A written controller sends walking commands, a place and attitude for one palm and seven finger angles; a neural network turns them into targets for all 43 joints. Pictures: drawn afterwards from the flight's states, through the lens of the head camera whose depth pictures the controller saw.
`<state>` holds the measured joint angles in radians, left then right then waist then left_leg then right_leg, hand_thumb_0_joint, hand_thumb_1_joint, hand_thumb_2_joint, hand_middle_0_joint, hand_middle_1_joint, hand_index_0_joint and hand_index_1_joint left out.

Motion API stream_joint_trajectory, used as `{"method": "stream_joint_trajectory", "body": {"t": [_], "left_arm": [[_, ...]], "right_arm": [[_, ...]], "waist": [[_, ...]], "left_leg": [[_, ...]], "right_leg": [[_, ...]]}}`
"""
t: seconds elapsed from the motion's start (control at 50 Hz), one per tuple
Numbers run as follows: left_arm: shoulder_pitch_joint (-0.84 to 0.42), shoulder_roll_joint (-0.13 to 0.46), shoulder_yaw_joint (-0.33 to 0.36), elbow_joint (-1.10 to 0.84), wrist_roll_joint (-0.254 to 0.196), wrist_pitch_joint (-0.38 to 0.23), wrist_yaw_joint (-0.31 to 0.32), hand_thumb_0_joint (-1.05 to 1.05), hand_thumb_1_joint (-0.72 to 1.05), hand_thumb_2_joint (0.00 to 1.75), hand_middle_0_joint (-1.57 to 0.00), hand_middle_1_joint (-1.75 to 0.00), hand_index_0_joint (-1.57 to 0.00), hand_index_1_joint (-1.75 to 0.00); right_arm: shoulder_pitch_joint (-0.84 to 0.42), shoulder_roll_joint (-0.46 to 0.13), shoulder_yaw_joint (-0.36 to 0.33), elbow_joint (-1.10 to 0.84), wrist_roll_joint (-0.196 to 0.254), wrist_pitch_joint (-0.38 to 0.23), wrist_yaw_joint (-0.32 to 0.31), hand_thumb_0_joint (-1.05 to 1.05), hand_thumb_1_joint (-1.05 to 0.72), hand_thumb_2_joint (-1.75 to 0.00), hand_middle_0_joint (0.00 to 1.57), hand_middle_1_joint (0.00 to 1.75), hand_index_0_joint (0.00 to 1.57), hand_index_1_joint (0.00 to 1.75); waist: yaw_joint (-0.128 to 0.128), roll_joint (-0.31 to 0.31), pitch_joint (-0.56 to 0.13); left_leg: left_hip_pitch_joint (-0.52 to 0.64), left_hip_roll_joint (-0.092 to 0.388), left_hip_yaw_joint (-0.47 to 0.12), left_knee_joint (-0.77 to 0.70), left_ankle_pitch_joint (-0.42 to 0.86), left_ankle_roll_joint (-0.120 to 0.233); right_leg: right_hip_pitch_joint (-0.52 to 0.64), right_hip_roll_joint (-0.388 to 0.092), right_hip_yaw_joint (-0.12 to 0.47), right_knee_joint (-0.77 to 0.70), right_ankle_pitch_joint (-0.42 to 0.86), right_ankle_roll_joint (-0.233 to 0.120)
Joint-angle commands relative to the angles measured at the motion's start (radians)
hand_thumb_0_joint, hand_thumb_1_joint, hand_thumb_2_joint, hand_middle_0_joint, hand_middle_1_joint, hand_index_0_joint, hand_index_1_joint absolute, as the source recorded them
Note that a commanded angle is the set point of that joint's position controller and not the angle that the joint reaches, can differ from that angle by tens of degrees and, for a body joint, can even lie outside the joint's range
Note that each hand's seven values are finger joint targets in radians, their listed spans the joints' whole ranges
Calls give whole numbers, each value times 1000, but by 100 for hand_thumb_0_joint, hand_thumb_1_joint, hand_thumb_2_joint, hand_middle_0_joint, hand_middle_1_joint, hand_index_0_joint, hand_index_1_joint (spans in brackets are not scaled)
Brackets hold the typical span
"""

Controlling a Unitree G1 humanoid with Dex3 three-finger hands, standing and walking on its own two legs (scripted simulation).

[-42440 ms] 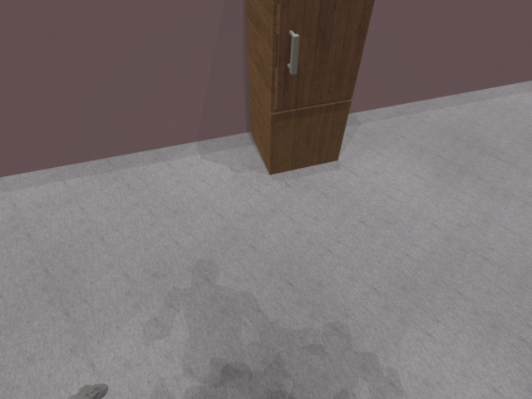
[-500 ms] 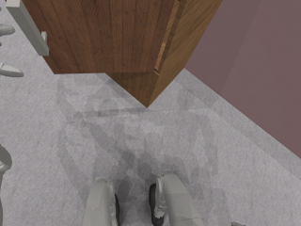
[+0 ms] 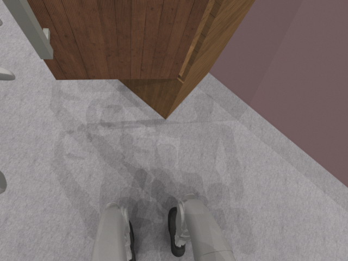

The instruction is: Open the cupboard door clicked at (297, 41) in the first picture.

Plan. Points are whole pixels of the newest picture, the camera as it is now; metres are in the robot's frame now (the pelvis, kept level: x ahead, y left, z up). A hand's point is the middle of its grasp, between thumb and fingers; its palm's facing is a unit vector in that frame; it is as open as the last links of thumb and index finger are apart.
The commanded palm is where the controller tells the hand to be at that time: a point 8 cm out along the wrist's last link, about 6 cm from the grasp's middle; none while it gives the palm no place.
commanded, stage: move the hooked fingers beside the handle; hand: left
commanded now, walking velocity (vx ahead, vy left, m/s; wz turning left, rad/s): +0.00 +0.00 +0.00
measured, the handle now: (32, 18) +0.57 +0.23 +0.05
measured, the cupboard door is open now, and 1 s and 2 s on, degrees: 46 46 46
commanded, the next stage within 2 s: slide the fingers in behind the handle in 0.40 s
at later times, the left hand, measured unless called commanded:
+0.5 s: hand out of the picture +0.52 +0.30 +0.05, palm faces +0.04 -1.00 -0.01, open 14.0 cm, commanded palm +0.52 +0.31 +0.05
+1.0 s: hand (5, 40) +0.53 +0.27 +0.05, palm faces +0.05 -1.00 -0.02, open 14.1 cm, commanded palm +0.52 +0.28 +0.05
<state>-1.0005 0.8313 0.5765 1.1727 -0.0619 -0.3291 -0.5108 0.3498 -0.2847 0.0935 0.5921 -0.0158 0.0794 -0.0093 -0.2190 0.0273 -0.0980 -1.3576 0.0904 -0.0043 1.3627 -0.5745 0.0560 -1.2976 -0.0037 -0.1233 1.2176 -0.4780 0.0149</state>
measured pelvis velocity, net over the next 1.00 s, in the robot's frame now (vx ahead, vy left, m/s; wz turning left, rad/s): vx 0.00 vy -0.01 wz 0.01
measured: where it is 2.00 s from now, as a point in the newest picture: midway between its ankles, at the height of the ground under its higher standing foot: (152, 246)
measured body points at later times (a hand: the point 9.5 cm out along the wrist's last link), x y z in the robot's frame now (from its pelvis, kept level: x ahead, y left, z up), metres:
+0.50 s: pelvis +0.00 +0.00 +0.00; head +0.20 +0.06 +0.40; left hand +0.51 +0.35 +0.05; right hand +0.03 -0.27 -0.09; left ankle +0.02 +0.08 -0.61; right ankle +0.04 -0.14 -0.61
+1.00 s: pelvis +0.00 -0.01 +0.00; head +0.20 +0.04 +0.41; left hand +0.52 +0.33 +0.05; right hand +0.02 -0.28 -0.09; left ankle +0.02 +0.08 -0.61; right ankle +0.04 -0.14 -0.61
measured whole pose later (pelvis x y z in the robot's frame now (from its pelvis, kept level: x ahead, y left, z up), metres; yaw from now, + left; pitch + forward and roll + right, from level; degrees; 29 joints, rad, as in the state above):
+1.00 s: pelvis +0.00 -0.01 +0.00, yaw +1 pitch +31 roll -7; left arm -0.98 0.74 0.52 1.18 -0.08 -0.36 -0.43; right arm 0.34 -0.28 0.09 0.61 -0.02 0.08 0.00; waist -0.21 0.03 -0.11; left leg -1.32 0.09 -0.01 1.34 -0.57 0.04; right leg -1.27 0.00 -0.12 1.21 -0.48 0.00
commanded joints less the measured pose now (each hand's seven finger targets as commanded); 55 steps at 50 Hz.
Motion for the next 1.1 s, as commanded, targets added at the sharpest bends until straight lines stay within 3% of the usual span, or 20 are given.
{"method": "stream_joint_trajectory", "body": {"t": [0.0,0.06,0.1,0.14,0.22,0.26,0.28,0.36,0.38,0.46,0.52,0.58,0.68,0.74,0.78,0.82,0.9,0.98,1.0,1.08], "left_arm": [[-378,278,3,-181,-33,-45,5,0,-50,30,-30,-120,-30,-120],[-382,263,-13,-180,-28,-51,10,0,-50,30,-30,-120,-30,-120],[-369,286,11,-197,-31,-63,18,0,-50,30,-30,-120,-30,-120],[-330,293,26,-201,-32,-73,17,0,-50,30,-30,-120,-30,-120],[-322,283,22,-187,-40,-72,14,0,-50,30,-30,-120,-30,-120],[-328,313,40,-217,-37,-81,11,0,-50,30,-30,-120,-30,-120],[-343,297,30,-233,-39,-85,10,0,-50,30,-30,-120,-30,-120],[-338,271,21,-219,-51,-88,4,0,-50,30,-30,-120,-30,-120],[-340,260,7,-187,-50,-82,2,0,-50,30,-30,-120,-30,-120],[-376,304,16,-176,-35,-76,6,0,-50,30,-30,-120,-30,-120],[-392,244,-26,-184,-39,-78,11,0,-50,30,-30,-120,-30,-120],[-384,243,-16,-225,-46,-82,16,0,-50,30,-30,-120,-30,-120],[-361,227,-16,-206,-38,-58,44,0,-50,30,-30,-120,-30,-120],[-390,240,-5,-257,-32,-78,71,0,-50,30,-30,-120,-30,-120],[-371,194,-35,-263,-30,-86,77,0,-50,30,-30,-120,-30,-120],[-354,190,-33,-213,-36,-83,76,0,-50,30,-30,-120,-30,-120],[-384,195,-36,-208,-40,-94,72,0,-50,30,-30,-120,-30,-120],[-402,129,-85,-222,-42,-106,72,0,-50,30,-30,-120,-30,-120],[-381,142,-67,-221,-44,-107,77,0,-50,30,-30,-120,-30,-120],[-380,88,-97,-279,-51,-117,81,0,-50,30,-30,-120,-30,-120]], "right_arm": [[225,-234,-87,-11,-5,1,-18,0,-90,-90,20,30,20,30],[224,-228,-83,-20,-6,-1,-17,0,-90,-90,20,30,20,30],[221,-229,-85,-24,-9,2,-16,0,-90,-90,20,30,20,30],[220,-225,-86,-33,-8,3,-11,0,-90,-90,20,30,20,30],[207,-225,-86,-38,-4,10,-10,0,-90,-90,20,30,20,30],[210,-228,-88,-39,-4,9,-11,0,-90,-90,20,30,20,30],[207,-224,-88,-36,-5,10,-10,0,-90,-90,20,30,20,30],[207,-224,-90,-26,-3,8,-9,0,-90,-90,20,30,20,30],[203,-224,-88,-24,0,8,-11,0,-90,-90,20,30,20,30],[203,-227,-79,-26,0,5,-18,0,-90,-90,20,30,20,30],[201,-223,-83,-18,-2,2,-16,0,-90,-90,20,30,20,30],[209,-225,-88,-18,-6,4,-15,0,-90,-90,20,30,20,30],[208,-219,-86,-26,-3,8,-11,0,-90,-90,20,30,20,30],[211,-214,-87,-23,-6,3,-8,0,-90,-90,20,30,20,30],[208,-209,-91,-18,-7,0,-3,0,-90,-90,20,30,20,30],[201,-210,-89,-14,-3,-1,-5,0,-90,-90,20,30,20,30],[202,-209,-87,-7,-4,-7,-11,0,-90,-90,20,30,20,30],[202,-205,-91,0,-6,-11,-6,0,-90,-90,20,30,20,30],[209,-208,-94,2,-6,-10,-7,0,-90,-90,20,30,20,30],[211,-203,-104,9,-9,-8,0,0,-90,-90,20,30,20,30]], "waist": [[-10,293,-573],[-6,312,-584],[-2,289,-598],[16,311,-609],[4,256,-577],[16,297,-611],[14,307,-621],[5,278,-612],[-3,260,-576],[-5,263,-581],[-17,274,-584],[-1,314,-642],[1,259,-608],[6,281,-631],[1,282,-630],[-9,217,-582],[-11,230,-578],[-19,262,-591],[-11,255,-599],[-4,292,-648]], "left_leg": [[680,-13,-157,-166,576,-50],[681,-16,-152,-162,613,-53],[673,-16,-147,-157,630,-51],[685,-15,-147,-154,680,-54],[624,-20,-127,-155,616,-40],[666,-17,-134,-157,653,-47],[678,-17,-137,-156,663,-50],[666,-17,-134,-151,637,-44],[639,-19,-132,-155,595,-41],[597,-24,-126,-145,563,-33],[617,-23,-130,-142,546,-36],[686,-19,-145,-147,629,-49],[620,-24,-127,-154,566,-36],[637,-25,-128,-160,574,-39],[652,-25,-123,-163,570,-39],[574,-29,-109,-162,499,-28],[556,-32,-102,-163,481,-25],[604,-31,-111,-160,512,-30],[620,-29,-115,-164,530,-32],[701,-27,-125,-170,590,-41]], "right_leg": [[89,56,23,-102,210,-39],[97,56,26,-98,223,-40],[127,58,28,-98,244,-38],[136,59,30,-91,261,-44],[179,61,36,-103,268,-36],[168,59,35,-96,267,-39],[163,59,34,-96,268,-38],[161,61,37,-101,265,-37],[159,61,36,-106,250,-37],[170,60,39,-92,247,-39],[139,60,38,-96,233,-39],[131,56,33,-90,249,-40],[173,57,39,-100,250,-35],[190,57,43,-98,258,-40],[191,58,46,-111,259,-38],[220,60,51,-119,247,-36],[235,58,56,-119,246,-37],[198,58,52,-115,250,-40],[201,58,49,-116,256,-41],[183,57,45,-119,269,-43]]}}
